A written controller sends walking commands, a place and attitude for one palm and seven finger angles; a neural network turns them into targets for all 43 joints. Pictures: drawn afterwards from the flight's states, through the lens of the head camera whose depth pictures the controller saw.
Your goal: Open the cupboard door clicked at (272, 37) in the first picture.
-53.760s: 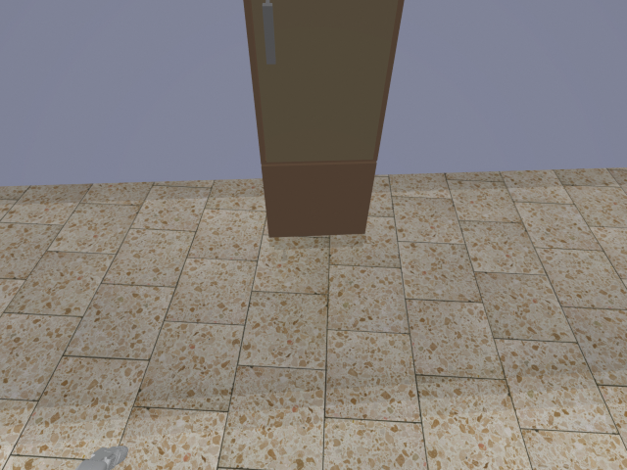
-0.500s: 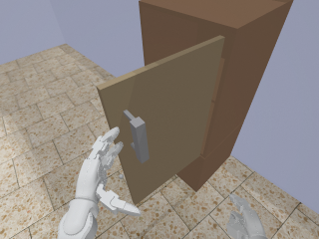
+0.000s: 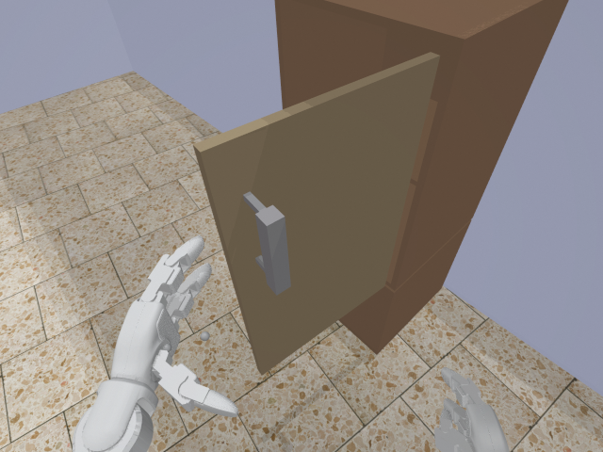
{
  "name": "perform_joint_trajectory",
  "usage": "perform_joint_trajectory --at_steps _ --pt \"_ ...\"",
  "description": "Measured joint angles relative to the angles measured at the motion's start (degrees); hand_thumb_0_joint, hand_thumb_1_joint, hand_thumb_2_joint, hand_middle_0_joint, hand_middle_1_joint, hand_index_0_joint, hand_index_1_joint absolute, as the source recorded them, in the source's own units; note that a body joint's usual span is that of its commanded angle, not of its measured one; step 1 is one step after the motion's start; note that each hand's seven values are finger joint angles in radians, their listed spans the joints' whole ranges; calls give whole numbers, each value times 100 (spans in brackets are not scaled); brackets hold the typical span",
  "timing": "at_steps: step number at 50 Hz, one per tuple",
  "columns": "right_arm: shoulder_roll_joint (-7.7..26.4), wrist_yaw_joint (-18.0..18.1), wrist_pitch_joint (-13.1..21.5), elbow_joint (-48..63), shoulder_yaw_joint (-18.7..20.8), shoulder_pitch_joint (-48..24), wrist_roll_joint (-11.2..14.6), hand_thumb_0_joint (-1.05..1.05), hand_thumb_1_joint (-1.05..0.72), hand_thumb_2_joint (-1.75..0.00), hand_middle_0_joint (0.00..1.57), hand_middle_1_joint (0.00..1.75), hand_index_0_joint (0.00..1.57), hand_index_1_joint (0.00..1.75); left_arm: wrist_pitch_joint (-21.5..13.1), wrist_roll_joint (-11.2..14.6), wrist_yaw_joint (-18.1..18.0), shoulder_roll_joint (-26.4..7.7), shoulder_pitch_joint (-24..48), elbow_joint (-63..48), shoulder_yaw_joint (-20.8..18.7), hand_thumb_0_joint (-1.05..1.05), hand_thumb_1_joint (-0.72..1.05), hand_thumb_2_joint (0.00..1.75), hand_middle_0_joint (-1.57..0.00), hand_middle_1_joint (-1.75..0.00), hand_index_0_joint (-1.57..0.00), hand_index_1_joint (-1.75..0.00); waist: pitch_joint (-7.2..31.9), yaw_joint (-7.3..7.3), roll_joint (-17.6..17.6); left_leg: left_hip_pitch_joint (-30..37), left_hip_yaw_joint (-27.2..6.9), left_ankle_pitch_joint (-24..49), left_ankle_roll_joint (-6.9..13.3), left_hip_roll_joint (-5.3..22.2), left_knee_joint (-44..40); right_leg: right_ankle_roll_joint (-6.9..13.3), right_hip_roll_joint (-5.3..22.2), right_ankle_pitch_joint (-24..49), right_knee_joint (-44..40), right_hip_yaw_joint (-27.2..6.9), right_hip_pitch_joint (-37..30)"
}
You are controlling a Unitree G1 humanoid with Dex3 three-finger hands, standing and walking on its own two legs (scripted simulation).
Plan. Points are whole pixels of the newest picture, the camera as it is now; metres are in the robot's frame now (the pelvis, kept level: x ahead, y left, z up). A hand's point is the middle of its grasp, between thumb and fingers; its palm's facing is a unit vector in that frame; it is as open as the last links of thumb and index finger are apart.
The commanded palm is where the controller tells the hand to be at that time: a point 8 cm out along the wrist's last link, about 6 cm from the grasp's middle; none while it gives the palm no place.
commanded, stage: draw the hand back to the body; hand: left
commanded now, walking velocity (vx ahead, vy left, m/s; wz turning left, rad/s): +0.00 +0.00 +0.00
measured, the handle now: (265, 243) +0.35 +0.08 +0.11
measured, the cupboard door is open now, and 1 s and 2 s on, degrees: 84 84 84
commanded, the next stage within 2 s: step back with the hand held close in 1.46 s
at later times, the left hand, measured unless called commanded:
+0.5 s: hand (126, 327) +0.21 +0.20 +0.14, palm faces +0.18 -0.96 -0.23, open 15.6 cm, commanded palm +0.17 +0.25 +0.15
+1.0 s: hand (65, 295) +0.23 +0.27 +0.16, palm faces +0.40 -0.83 -0.40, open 10.0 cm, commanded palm +0.17 +0.31 +0.18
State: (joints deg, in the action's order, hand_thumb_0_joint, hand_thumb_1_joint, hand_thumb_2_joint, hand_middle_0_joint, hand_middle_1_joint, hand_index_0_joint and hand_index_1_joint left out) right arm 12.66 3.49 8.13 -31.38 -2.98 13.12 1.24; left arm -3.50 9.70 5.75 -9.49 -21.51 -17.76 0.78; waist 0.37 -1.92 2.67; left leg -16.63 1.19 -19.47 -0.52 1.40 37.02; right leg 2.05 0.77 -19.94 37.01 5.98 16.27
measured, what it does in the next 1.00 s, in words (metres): stands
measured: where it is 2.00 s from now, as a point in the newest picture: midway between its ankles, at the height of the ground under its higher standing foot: outside the picture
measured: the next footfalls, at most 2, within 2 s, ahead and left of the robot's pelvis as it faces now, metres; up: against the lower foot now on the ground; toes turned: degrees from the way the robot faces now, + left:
none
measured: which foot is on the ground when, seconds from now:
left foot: down 0.00-1.00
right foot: down 0.00-1.00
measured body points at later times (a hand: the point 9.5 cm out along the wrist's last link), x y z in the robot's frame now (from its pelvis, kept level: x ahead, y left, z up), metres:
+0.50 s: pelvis +0.00 +0.01 +0.01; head -0.01 +0.00 +0.46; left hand +0.19 +0.25 +0.15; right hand +0.20 -0.20 -0.05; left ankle +0.00 +0.13 -0.72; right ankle +0.00 -0.09 -0.72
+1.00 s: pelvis +0.03 +0.02 +0.02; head +0.02 +0.00 +0.47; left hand +0.20 +0.31 +0.19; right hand +0.21 -0.20 -0.07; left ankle +0.00 +0.13 -0.72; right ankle +0.00 -0.09 -0.72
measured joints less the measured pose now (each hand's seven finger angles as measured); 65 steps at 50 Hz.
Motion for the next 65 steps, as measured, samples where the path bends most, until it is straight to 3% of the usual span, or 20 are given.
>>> perform_joint_trajectory --at_steps 10,20,25,32,39,57,65 --pt "42 85 134 -134 -48 53 69 1 -91 -90 20 30 20 30 310 339 258 -250 86 -60 -615 -1 -50 30 -15 -30 -15 -30 64 -6 43 204 29 67 24 12 -178 -31 -27 119 -247 -29 -223" --pt "103 142 344 -128 -51 -33 96 1 -91 -90 20 30 20 30 542 510 518 -398 -62 -312 -894 -1 -47 32 -15 -30 -15 -30 34 -115 28 366 -3 127 71 -42 -327 -79 15 196 -445 2 -429" --pt "19 171 274 -210 -68 -175 -73 1 -91 -90 20 30 20 30 248 -278 -469 -588 -294 -517 -850 -1 -37 36 -16 -30 -16 -31 -105 -126 -5 627 10 238 80 -37 -608 -95 -11 344 -786 -9 -710" --pt "-19 137 88 -345 -52 -228 -184 1 -90 -90 20 30 20 30 50 -696 -1096 -593 -456 -497 -846 -1 -16 45 -16 -30 -17 -31 -330 -188 19 947 56 418 124 -91 -1040 -140 18 531 -1199 -50 -1010" --pt "-55 108 -80 -522 -21 -208 -215 1 -90 -90 20 30 20 30 -69 -774 -1254 -750 -478 -511 -1136 -1 7 55 -18 -30 -18 -31 -340 -193 48 1205 105 458 151 -128 -1303 -178 40 572 -1428 -99 -1236" --pt "40 67 -374 -529 187 -300 -156 1 -91 -90 20 30 20 30 -90 -671 -1293 -1013 -437 -410 -1986 1 69 82 -20 -30 -20 -31 -268 -236 75 1394 157 424 136 -99 -1454 -182 1 572 -1605 -153 -1415" --pt "52 52 -375 -541 205 -332 -165 1 -91 -90 20 30 20 30 -62 -673 -1297 -859 -379 -324 -1868 1 84 88 -20 -30 -21 -31 -319 -237 82 1383 142 483 124 -89 -1492 -164 -12 620 -1637 -138 -1404"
